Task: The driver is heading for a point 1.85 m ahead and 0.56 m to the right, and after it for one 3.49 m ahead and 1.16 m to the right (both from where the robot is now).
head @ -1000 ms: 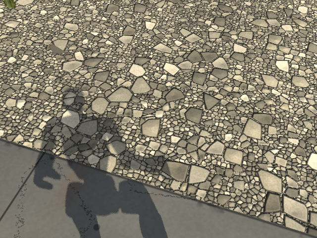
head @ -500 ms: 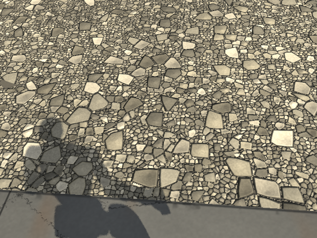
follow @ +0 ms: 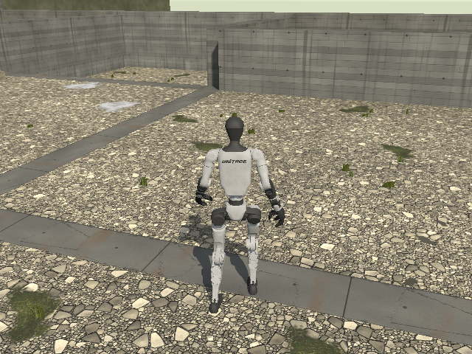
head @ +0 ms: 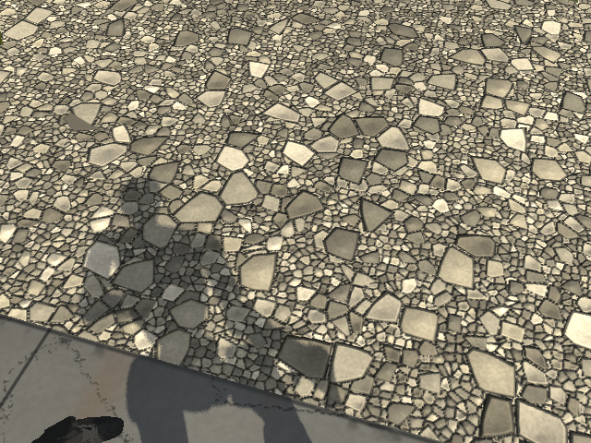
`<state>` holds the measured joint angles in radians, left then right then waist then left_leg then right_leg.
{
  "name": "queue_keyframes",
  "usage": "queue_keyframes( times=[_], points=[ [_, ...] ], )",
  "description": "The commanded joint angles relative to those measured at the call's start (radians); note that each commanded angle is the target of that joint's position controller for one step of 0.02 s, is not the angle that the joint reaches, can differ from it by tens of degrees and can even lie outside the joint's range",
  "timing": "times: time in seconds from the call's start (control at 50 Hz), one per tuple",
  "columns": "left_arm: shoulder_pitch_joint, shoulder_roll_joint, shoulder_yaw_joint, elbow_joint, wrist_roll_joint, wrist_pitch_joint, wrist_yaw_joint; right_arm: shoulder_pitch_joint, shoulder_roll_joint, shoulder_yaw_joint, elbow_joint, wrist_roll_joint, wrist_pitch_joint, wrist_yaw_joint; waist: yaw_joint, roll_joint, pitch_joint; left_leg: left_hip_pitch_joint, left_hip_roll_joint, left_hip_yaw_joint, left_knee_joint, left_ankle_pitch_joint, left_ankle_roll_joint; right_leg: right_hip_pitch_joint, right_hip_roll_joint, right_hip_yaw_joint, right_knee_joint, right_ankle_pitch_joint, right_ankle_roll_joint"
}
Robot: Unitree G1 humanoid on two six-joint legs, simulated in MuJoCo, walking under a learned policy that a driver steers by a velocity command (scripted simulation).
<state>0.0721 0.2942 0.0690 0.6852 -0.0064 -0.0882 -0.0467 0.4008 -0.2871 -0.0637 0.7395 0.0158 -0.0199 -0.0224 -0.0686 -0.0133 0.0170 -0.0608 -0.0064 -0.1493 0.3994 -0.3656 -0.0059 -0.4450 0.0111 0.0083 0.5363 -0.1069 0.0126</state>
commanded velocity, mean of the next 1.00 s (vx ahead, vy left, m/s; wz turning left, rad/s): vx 0.05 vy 0.00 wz -0.44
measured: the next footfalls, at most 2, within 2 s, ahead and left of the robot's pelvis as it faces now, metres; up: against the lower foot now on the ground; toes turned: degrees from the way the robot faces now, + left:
right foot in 0.02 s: +0.14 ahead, -0.12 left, +0.00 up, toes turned +1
left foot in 0.48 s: +0.19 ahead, +0.09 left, +0.00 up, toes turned -19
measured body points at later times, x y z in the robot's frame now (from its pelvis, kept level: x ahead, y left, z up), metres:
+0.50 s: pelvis +0.09 -0.01 +0.00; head +0.13 +0.00 +0.44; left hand +0.28 +0.26 -0.11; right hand +0.21 -0.31 -0.08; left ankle +0.16 +0.10 -0.74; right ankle +0.10 -0.12 -0.74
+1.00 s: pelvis +0.08 -0.04 +0.00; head +0.10 -0.08 +0.44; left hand +0.36 +0.12 -0.08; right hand +0.06 -0.37 -0.11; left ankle +0.14 +0.10 -0.67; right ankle +0.04 -0.12 -0.74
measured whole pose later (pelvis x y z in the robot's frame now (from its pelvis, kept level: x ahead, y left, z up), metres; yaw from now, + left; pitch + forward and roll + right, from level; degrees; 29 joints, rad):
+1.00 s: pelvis +0.08 -0.04 +0.00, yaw -31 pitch +2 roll +1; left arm 0.18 0.30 0.07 0.61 0.00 0.03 -0.01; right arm 0.15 -0.33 -0.09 0.68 -0.01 0.02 -0.03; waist -0.01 0.04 0.06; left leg -0.48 0.05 0.01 1.04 -0.52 -0.06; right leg -0.30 0.03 0.02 0.56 -0.28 -0.05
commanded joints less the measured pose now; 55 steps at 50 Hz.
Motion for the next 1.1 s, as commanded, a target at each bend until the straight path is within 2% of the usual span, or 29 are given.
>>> queue_keyframes(
  times=[0.02, 0.04, 0.06, 0.08, 0.1, 0.12, 0.14, 0.22, 0.3, 0.36, 0.42, 0.46, 0.48, 0.5, 0.52, 0.54, 0.56, 0.6, 0.64, 0.72, 0.82, 0.88, 0.9, 0.92, 0.94, 0.96, 1.0, 1.02, 1.1],
  points=[
    [0.047, 0.098, 0.030, -0.040, 0.013, -0.011, 0.011, -0.040, -0.120, -0.026, -0.066, -0.007, -0.015, -0.002, 0.079, 0.147, -0.055, -0.092, 0.129, -0.063, 0.071, 0.495, 0.106, 0.236, 0.012, -0.023, -0.087, 0.117, -0.047],
    [0.127, 0.157, 0.040, -0.037, 0.022, -0.014, 0.016, -0.020, -0.077, -0.012, -0.081, -0.029, -0.018, -0.007, 0.097, 0.036, -0.158, -0.150, 0.068, -0.003, 0.261, 0.368, 0.056, 0.399, -0.123, 0.133, -0.073, 0.360, -0.099],
    [0.184, 0.252, 0.056, -0.023, 0.037, -0.001, 0.015, 0.074, -0.036, 0.004, -0.093, -0.035, -0.023, -0.016, 0.065, -0.251, -0.260, -0.370, -0.042, 0.071, 0.577, -0.025, -0.030, 0.609, -0.322, 0.446, -0.109, 0.486, -0.275],
    [0.205, 0.203, 0.044, -0.009, 0.006, 0.006, 0.005, 0.081, -0.096, -0.008, -0.086, -0.026, -0.024, -0.017, 0.075, -0.280, -0.266, -0.480, -0.057, 0.035, 0.738, -0.271, -0.061, 0.600, -0.373, 0.660, -0.217, 0.350, -0.354],
    [0.150, 0.162, 0.030, -0.019, -0.010, 0.009, 0.004, 0.016, -0.153, -0.025, -0.085, -0.010, -0.018, -0.015, 0.078, -0.157, -0.169, -0.535, -0.008, 0.026, 0.829, -0.238, -0.061, 0.524, -0.346, 0.575, -0.212, 0.245, -0.324],
    [0.112, 0.137, 0.020, -0.029, -0.006, 0.015, 0.007, -0.056, -0.154, -0.026, -0.093, -0.013, -0.014, -0.016, 0.082, -0.074, -0.127, -0.545, 0.015, 0.044, 0.835, -0.186, -0.057, 0.458, -0.295, 0.477, -0.204, 0.238, -0.288],
    [0.084, 0.135, 0.018, -0.034, -0.005, 0.020, 0.010, -0.107, -0.145, -0.027, -0.110, -0.022, -0.010, -0.018, 0.078, -0.041, -0.078, -0.551, 0.032, 0.053, 0.798, -0.147, -0.056, 0.381, -0.262, 0.411, -0.207, 0.287, -0.274],
    [0.076, 0.156, 0.030, -0.032, 0.007, 0.045, 0.035, -0.128, -0.089, -0.017, -0.123, -0.025, -0.001, -0.028, 0.050, -0.105, -0.105, -0.432, 0.021, 0.077, 0.593, -0.082, -0.065, 0.272, -0.182, 0.317, -0.222, 0.355, -0.262],
    [0.076, 0.178, 0.043, -0.040, -0.011, 0.074, 0.057, -0.196, -0.083, -0.013, -0.138, -0.023, 0.011, -0.033, 0.064, -0.103, -0.127, -0.382, -0.005, 0.063, 0.430, 0.002, -0.078, 0.228, -0.171, 0.355, -0.227, 0.172, -0.261],
    [0.071, 0.178, 0.046, -0.046, -0.012, 0.093, 0.065, -0.236, -0.088, -0.015, -0.150, -0.017, 0.007, -0.023, 0.074, -0.116, -0.110, -0.338, -0.024, 0.056, 0.343, 0.042, -0.076, 0.187, -0.154, 0.397, -0.221, 0.060, -0.242],
    [0.075, 0.177, 0.047, -0.052, -0.015, 0.109, 0.067, -0.249, -0.092, -0.018, -0.158, -0.011, -0.012, -0.008, 0.078, -0.126, -0.107, -0.296, -0.038, 0.054, 0.219, 0.052, -0.061, 0.215, -0.147, 0.456, -0.175, 0.092, -0.225],
    [0.052, 0.166, 0.043, -0.063, -0.026, 0.121, 0.073, -0.203, -0.093, -0.024, -0.144, -0.010, -0.026, 0.000, 0.040, -0.125, -0.110, -0.182, -0.035, 0.073, 0.006, 0.187, -0.035, 0.204, -0.108, 0.462, -0.115, 0.105, -0.181],
    [0.075, 0.135, 0.033, -0.066, -0.025, 0.123, 0.076, -0.185, -0.131, -0.036, -0.142, -0.019, -0.028, -0.002, 0.045, -0.088, -0.127, -0.079, 0.054, 0.023, -0.047, 0.260, -0.002, 0.145, -0.066, 0.433, -0.052, -0.012, -0.131],
    [0.117, 0.076, 0.017, -0.074, -0.013, 0.121, 0.074, -0.211, -0.205, -0.050, -0.164, -0.041, -0.020, -0.011, 0.089, 0.133, -0.133, 0.005, 0.270, -0.181, -0.077, 0.400, 0.098, 0.009, 0.041, 0.288, 0.152, -0.299, -0.067],
    [0.115, 0.125, 0.033, -0.094, -0.014, 0.111, 0.073, -0.212, -0.215, -0.055, -0.158, -0.077, -0.014, -0.003, 0.092, 0.305, -0.099, -0.045, 0.402, -0.368, -0.102, 0.536, 0.250, -0.127, 0.120, 0.147, 0.357, -0.547, -0.019],
    [0.159, 0.194, 0.055, -0.070, -0.005, 0.108, 0.071, -0.235, -0.164, -0.041, -0.174, -0.066, -0.016, -0.002, 0.096, 0.215, -0.098, -0.058, 0.412, -0.332, -0.093, 0.536, 0.284, -0.139, 0.056, 0.156, 0.535, -0.518, 0.018],
    [0.173, 0.208, 0.066, -0.045, -0.014, 0.115, 0.070, -0.268, -0.120, -0.029, -0.179, -0.052, -0.016, -0.004, 0.104, 0.155, -0.082, -0.070, 0.348, -0.227, -0.074, 0.512, 0.246, -0.145, 0.044, 0.146, 0.606, -0.455, 0.039],
    [0.182, 0.168, 0.062, -0.028, -0.016, 0.139, 0.075, -0.303, -0.104, -0.023, -0.182, -0.028, -0.012, -0.009, 0.103, 0.131, -0.057, -0.067, 0.274, -0.099, -0.054, 0.512, 0.203, -0.177, 0.026, 0.120, 0.681, -0.360, 0.081],
    [0.140, 0.123, 0.047, -0.054, -0.022, 0.145, 0.068, -0.284, -0.113, -0.025, -0.173, -0.034, -0.003, -0.014, 0.081, 0.149, -0.049, -0.069, 0.239, -0.012, -0.061, 0.561, 0.210, -0.168, 0.015, 0.066, 0.637, -0.311, 0.103],
    [0.061, 0.087, 0.027, -0.108, -0.019, 0.142, 0.052, -0.243, -0.150, -0.043, -0.155, -0.035, 0.015, -0.022, 0.035, 0.179, -0.094, 0.008, 0.276, 0.034, -0.050, 0.579, 0.236, -0.121, -0.029, 0.022, 0.449, -0.311, 0.110],
    [0.064, 0.103, 0.030, -0.134, -0.017, 0.151, 0.031, -0.256, -0.191, -0.061, -0.142, -0.012, 0.020, -0.005, 0.037, 0.206, -0.104, -0.032, 0.314, 0.082, -0.028, 0.557, 0.226, 0.039, -0.028, -0.051, 0.218, -0.288, 0.060],
    [0.150, 0.108, 0.044, -0.112, -0.016, 0.154, 0.024, -0.265, -0.177, -0.060, -0.125, 0.016, 0.016, -0.004, 0.092, 0.178, -0.108, -0.102, 0.288, 0.147, 0.091, 0.460, 0.141, 0.223, 0.011, -0.086, -0.067, -0.094, -0.018],
    [0.190, 0.152, 0.060, -0.106, -0.015, 0.152, 0.034, -0.206, -0.138, -0.050, -0.103, 0.005, 0.013, 0.000, 0.095, 0.069, -0.117, -0.225, 0.237, 0.221, 0.222, 0.315, 0.060, 0.371, -0.024, 0.007, -0.147, 0.076, -0.059],
    [0.216, 0.284, 0.087, -0.128, -0.007, 0.145, 0.054, -0.211, -0.053, -0.019, -0.148, -0.058, 0.013, 0.005, 0.064, -0.283, -0.126, -0.545, 0.101, 0.309, 0.564, -0.244, -0.057, 0.547, -0.319, 0.409, -0.144, 0.491, -0.190],
    [0.212, 0.284, 0.079, -0.147, 0.033, 0.119, 0.042, -0.312, -0.097, -0.030, -0.181, -0.045, 0.010, -0.007, 0.138, -0.247, -0.157, -0.629, 0.019, 0.142, 0.747, -0.350, -0.075, 0.438, -0.422, 0.531, -0.168, 0.523, -0.378],
    [0.184, 0.247, 0.068, -0.141, 0.038, 0.100, 0.037, -0.338, -0.138, -0.042, -0.178, -0.021, 0.015, -0.015, 0.135, -0.155, -0.122, -0.635, 0.040, 0.095, 0.812, -0.279, -0.066, 0.399, -0.365, 0.447, -0.189, 0.413, -0.358],
    [0.084, 0.170, 0.044, -0.135, 0.002, 0.093, 0.050, -0.294, -0.149, -0.052, -0.136, -0.021, 0.024, -0.027, 0.080, -0.092, -0.085, -0.633, 0.066, 0.083, 0.776, -0.114, -0.058, 0.374, -0.262, 0.317, -0.184, 0.276, -0.249],
    [0.052, 0.140, 0.028, -0.136, -0.005, 0.095, 0.056, -0.260, -0.148, -0.053, -0.118, -0.026, 0.029, -0.027, 0.063, -0.108, -0.091, -0.590, 0.063, 0.094, 0.777, -0.054, -0.070, 0.346, -0.238, 0.271, -0.182, 0.324, -0.237],
    [0.041, 0.043, -0.017, -0.101, 0.025, 0.087, 0.067, -0.210, -0.080, -0.027, -0.076, -0.010, 0.034, -0.007, 0.050, -0.107, -0.126, -0.425, 0.078, 0.109, 0.619, 0.068, -0.089, 0.318, -0.186, 0.145, -0.194, 0.315, -0.217]
  ],
)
